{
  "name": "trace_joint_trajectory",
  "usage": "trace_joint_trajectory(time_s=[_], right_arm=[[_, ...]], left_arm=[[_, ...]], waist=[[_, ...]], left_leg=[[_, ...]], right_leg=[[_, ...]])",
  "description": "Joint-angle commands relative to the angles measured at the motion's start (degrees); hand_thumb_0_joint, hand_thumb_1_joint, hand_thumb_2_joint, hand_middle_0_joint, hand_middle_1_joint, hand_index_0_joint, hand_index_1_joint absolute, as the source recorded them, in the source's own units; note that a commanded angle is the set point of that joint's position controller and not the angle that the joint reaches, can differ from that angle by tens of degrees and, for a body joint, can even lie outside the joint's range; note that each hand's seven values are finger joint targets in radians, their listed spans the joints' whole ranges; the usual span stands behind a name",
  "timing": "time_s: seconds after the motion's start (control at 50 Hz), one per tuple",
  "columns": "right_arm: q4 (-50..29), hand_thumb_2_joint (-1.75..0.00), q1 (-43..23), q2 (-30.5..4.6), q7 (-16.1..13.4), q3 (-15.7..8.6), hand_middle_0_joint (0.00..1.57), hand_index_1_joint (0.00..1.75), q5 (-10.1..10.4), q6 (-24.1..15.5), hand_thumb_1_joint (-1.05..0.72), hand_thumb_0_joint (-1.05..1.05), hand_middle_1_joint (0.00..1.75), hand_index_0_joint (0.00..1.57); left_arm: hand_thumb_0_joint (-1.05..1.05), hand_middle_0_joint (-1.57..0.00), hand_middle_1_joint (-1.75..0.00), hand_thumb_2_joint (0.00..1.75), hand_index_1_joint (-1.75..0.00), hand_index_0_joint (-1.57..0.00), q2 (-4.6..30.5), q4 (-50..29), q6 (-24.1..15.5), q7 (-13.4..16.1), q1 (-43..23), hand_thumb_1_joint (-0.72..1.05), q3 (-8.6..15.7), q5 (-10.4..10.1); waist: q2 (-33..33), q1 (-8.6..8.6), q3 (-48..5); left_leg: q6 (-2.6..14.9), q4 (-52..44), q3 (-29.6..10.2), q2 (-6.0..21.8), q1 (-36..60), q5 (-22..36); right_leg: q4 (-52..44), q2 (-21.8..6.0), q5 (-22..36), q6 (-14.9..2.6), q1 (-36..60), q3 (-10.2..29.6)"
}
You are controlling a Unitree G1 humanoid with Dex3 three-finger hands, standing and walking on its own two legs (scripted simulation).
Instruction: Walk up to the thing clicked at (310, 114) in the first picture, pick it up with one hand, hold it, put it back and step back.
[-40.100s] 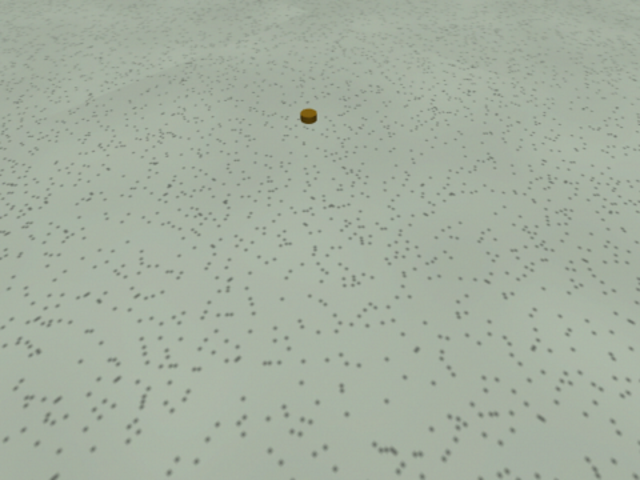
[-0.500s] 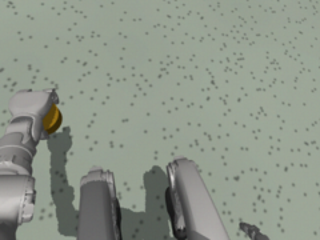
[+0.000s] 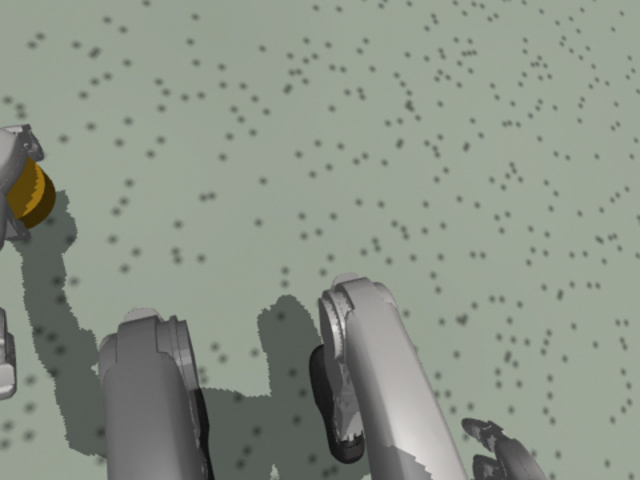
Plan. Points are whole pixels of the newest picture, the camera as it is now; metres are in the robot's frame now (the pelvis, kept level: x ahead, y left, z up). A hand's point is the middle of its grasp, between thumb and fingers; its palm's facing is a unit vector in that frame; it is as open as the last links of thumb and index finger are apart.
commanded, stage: crouch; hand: left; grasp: from above
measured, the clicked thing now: (6, 191) +0.48 +0.31 -0.18
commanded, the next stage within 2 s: lower in 0.56 s
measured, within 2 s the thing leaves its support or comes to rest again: neither
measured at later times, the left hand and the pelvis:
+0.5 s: hand (16, 199) +0.48 +0.32 -0.22, palm faces -0.46 -0.07 -0.89, open 11.1 cm; pelvis +0.00 +0.00 -0.05, yaw -2 degrees
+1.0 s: hand (35, 208) +0.48 +0.31 -0.26, palm faces -0.48 -0.10 -0.87, open 11.1 cm; pelvis +0.00 +0.00 -0.06, yaw -4 degrees
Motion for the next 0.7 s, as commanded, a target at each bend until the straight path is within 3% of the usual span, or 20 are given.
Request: trace_joint_trajectory(time_s=[0.0,0.06,0.08,0.16,0.2,0.26,0.32,0.5,0.54,0.56,0.64,0.68], right_arm=[[-1.02,-0.9,13.04,-14.57,-0.16,-3.44,0.2,0.3,-0.04,0.14,-0.9,0.0,0.3,0.2],[-1.12,-0.9,12.66,-14.78,0.03,-2.69,0.2,0.3,-0.17,0.6,-0.9,0.0,0.3,0.2],[-1.19,-0.9,12.99,-14.88,0.13,-2.33,0.2,0.3,-0.28,0.5,-0.9,0.0,0.3,0.2],[-1.25,-0.9,13.1,-15.13,0.27,-1.36,0.2,0.3,-0.76,0.61,-0.9,0.0,0.3,0.2],[-0.96,-0.9,13.47,-15.5,0.39,-0.87,0.2,0.3,-0.88,0.78,-0.9,0.0,0.3,0.2],[-0.88,-0.9,12.66,-15.57,0.4,-0.32,0.2,0.3,-1.18,0.87,-0.9,0.0,0.3,0.2],[-0.77,-0.89,12.44,-16.27,0.21,0.03,0.2,0.3,-1.32,0.85,-0.9,0.0,0.3,0.2],[-1.19,-0.9,11.77,-16.84,0.18,1.34,0.2,0.3,-1.68,0.88,-0.9,0.0,0.3,0.2],[-1.24,-0.9,11.87,-16.92,0.18,1.46,0.2,0.3,-1.71,0.85,-0.9,0.0,0.3,0.2],[-1.41,-0.9,12.21,-16.57,0.34,1.76,0.2,0.3,-1.9,0.84,-0.9,0.0,0.3,0.2],[-1.67,-0.9,12.53,-17.19,0.46,1.96,0.2,0.3,-2.05,0.99,-0.9,0.0,0.3,0.2],[-1.78,-0.9,12.34,-17.21,0.52,2.18,0.2,0.3,-2.01,1.16,-0.9,0.0,0.3,0.2]], left_arm=[[0.0,-0.79,-1.05,0.88,-0.97,-0.86,17.29,-6.86,-0.43,1.85,-18.35,0.55,2.58,0.18],[0.0,-0.78,-1.04,0.88,-0.97,-0.86,18.59,-7.92,-1.19,2.32,-19.88,0.54,3.21,0.2],[0.0,-0.78,-1.06,0.89,-0.98,-0.86,18.08,-6.31,-1.23,2.24,-19.37,0.55,2.85,0.23],[0.0,-0.75,-1.04,0.86,-0.96,-0.83,19.55,-5.9,-2.27,2.85,-20.64,0.51,3.07,0.52],[0.0,-0.76,-1.03,0.89,-0.96,-0.83,21.85,-5.45,-2.46,3.13,-20.79,0.5,3.74,1.24],[0.0,-0.74,-1.07,0.88,-0.99,-0.82,21.07,-4.13,-2.84,3.35,-21.47,0.5,2.66,1.08],[0.0,-0.73,-1.06,0.89,-0.98,-0.8,22.03,-3.42,-2.88,3.75,-22.05,0.49,2.79,1.42],[0.0,-0.75,-1.06,0.91,-0.99,-0.81,23.18,-2.53,-2.66,3.97,-22.16,0.5,2.33,1.67],[0.0,-0.76,-1.06,0.89,-0.99,-0.83,23.92,-2.97,-2.57,3.98,-22.22,0.51,2.68,1.42],[0.0,-0.77,-1.05,0.9,-0.98,-0.84,23.15,-3.63,-2.7,3.81,-22.6,0.52,2.22,1.37],[0.0,-0.79,-1.03,0.88,-0.97,-0.85,24.98,-5.13,-2.78,3.61,-22.53,0.54,3.42,0.65],[0.0,-0.76,-1.05,0.85,-0.98,-0.83,24.38,-2.42,-2.71,3.42,-20.69,0.49,2.85,0.71]], waist=[[16.92,0.07,-39.41],[18.18,0.38,-39.84],[17.94,-0.59,-38.38],[18.82,-1.35,-37.79],[19.18,-0.78,-38.62],[20.14,-1.84,-37.02],[20.91,-1.66,-35.64],[21.26,-2.48,-33.95],[21.34,-2.2,-34.11],[21.46,-3.13,-34.7],[21.85,-2.78,-36.34],[20.22,-3.07,-34.75]], left_leg=[[1.27,-11.24,4.03,-0.56,30.99,12.15],[1.08,-10.28,3.97,-0.62,30.06,12.77],[1.0,-10.12,3.35,-0.51,30.21,12.28],[1.09,-8.14,3.52,-0.55,28.18,11.7],[1.2,-6.89,3.78,-0.45,27.88,12.85],[1.15,-6.25,3.66,-0.52,25.89,10.59],[0.95,-6.13,3.05,-0.35,26.25,8.71],[0.91,-4.61,2.27,-0.33,24.86,8.94],[1.02,-3.99,2.56,-0.26,24.98,9.69],[1.12,-3.12,2.79,-0.21,24.6,10.7],[1.07,-2.43,2.42,-0.06,25.7,13.63],[1.3,-1.86,2.47,-0.05,23.72,13.29]], right_leg=[[-10.9,1.27,14.11,-4.97,17.12,-4.78],[-9.17,1.5,14.59,-5.11,16.2,-5.16],[-8.62,1.36,14.1,-5.05,15.24,-5.58],[-7.56,1.73,14.05,-4.91,15.11,-6.04],[-6.88,1.91,15.01,-4.85,15.53,-6.09],[-6.18,2.19,13.32,-4.91,13.95,-6.5],[-5.27,2.05,11.69,-5.07,11.07,-7.22],[-3.53,2.21,12.56,-4.95,9.71,-8.04],[-3.65,2.21,13.29,-4.84,10.26,-7.83],[-3.53,2.35,14.31,-4.62,11.7,-7.78],[-2.9,2.35,16.67,-4.44,12.49,-7.96],[-3.05,2.5,16.57,-4.33,12.75,-8.04]])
